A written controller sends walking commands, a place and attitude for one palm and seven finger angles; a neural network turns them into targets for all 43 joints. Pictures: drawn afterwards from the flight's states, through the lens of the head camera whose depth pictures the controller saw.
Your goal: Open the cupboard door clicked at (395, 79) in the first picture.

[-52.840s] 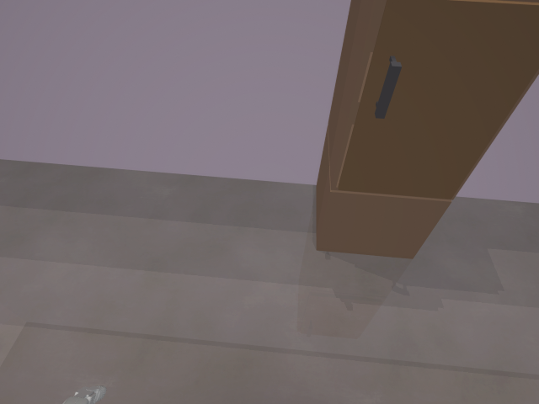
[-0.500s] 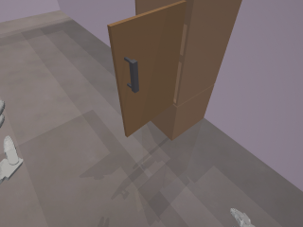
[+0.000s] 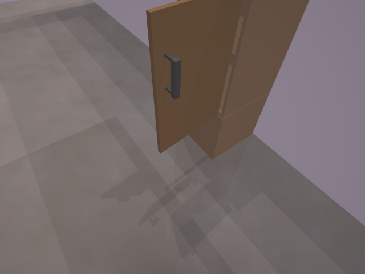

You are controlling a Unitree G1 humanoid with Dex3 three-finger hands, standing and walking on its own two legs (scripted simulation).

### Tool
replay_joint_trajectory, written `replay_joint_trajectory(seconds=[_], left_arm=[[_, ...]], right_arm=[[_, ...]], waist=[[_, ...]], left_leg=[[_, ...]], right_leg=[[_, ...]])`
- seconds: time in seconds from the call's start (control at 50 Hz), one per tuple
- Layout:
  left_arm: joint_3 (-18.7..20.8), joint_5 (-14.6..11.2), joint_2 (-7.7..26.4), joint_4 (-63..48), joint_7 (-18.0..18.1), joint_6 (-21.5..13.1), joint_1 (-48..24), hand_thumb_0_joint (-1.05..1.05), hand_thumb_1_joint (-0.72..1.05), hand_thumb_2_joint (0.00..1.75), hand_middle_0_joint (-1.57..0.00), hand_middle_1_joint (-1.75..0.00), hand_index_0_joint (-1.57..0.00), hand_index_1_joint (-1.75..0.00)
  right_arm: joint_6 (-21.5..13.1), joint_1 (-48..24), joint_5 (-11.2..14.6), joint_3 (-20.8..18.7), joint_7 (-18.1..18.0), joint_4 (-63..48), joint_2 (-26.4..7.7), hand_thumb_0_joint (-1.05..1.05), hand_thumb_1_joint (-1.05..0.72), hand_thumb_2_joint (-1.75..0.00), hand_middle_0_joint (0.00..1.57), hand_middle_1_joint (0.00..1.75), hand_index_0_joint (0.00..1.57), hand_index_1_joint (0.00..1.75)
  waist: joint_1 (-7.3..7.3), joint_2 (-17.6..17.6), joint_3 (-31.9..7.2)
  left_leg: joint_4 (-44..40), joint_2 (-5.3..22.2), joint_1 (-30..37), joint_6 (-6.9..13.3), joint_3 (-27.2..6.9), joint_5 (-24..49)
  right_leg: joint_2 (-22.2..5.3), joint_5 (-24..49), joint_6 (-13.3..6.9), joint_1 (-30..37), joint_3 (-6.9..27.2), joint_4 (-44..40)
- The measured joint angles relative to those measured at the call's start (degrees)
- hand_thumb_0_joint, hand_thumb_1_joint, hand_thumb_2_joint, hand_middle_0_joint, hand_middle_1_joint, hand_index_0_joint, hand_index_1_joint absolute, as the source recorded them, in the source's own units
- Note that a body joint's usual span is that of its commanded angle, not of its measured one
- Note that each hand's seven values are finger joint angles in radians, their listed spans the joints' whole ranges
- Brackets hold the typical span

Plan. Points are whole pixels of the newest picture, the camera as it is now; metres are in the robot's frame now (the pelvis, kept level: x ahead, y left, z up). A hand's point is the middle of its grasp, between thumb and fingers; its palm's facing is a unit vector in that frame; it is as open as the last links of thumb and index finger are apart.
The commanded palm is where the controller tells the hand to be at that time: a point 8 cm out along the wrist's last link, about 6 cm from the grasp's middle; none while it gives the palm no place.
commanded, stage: let the arm hang, fingers relaxed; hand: left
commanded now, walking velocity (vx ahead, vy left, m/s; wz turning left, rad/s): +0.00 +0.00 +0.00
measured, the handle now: (171, 76) +0.65 +0.07 +0.06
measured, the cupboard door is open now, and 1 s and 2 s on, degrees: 95 95 95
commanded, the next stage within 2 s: look to check the result in 0.72 s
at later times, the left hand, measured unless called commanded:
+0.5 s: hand out of the picture +0.00 +0.18 -0.17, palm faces +0.01 -0.99 -0.17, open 7.4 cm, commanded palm none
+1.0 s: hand out of the picture +0.01 +0.20 -0.17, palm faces +0.00 -0.98 -0.20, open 7.4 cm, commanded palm none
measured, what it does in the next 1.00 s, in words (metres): stands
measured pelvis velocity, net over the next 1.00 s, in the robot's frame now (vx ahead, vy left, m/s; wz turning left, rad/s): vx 0.01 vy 0.02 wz -0.03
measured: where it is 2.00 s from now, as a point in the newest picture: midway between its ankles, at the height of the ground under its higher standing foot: outside the picture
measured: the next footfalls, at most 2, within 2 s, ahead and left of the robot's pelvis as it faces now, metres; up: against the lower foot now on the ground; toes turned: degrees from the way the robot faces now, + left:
none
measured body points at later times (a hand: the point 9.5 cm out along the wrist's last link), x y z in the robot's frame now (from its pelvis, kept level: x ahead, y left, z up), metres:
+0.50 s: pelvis +0.00 +0.02 +0.01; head +0.01 +0.02 +0.46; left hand +0.00 +0.24 -0.15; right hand -0.02 -0.18 -0.16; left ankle +0.05 +0.12 -0.73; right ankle -0.01 -0.10 -0.73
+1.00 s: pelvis +0.01 +0.02 +0.01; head +0.03 +0.02 +0.46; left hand +0.01 +0.25 -0.15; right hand +0.00 -0.20 -0.15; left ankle +0.05 +0.12 -0.73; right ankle -0.01 -0.10 -0.73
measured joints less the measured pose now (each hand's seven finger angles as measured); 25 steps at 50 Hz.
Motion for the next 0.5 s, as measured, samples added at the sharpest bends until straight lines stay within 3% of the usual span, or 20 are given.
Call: replay_joint_trajectory(seconds=[0.2,0.5], left_arm=[[-0.85,-0.21,0.29,10.31,-0.28,-0.07,2.25,0.00,0.93,0.90,-0.20,-0.30,-0.20,-0.30],[-1.28,0.07,-3.07,10.71,0.08,-0.84,0.60,0.00,0.91,0.90,-0.20,-0.30,-0.20,-0.30]], right_arm=[[-0.56,4.35,0.31,-0.13,-0.75,7.21,-0.10,0.01,-0.92,-0.90,0.20,0.30,0.20,0.29],[-1.29,2.76,0.04,0.17,-0.93,7.60,3.04,0.01,-0.92,-0.90,0.20,0.30,0.20,0.29]], waist=[[-0.28,1.01,-0.05],[-0.52,1.15,-1.97]], left_leg=[[-5.76,-0.58,2.69,1.01,1.06,2.63],[-6.48,-1.67,3.46,2.01,2.31,2.77]], right_leg=[[-0.59,3.33,0.98,2.54,1.03,-6.11],[-1.79,2.93,2.04,2.31,2.17,-5.23]])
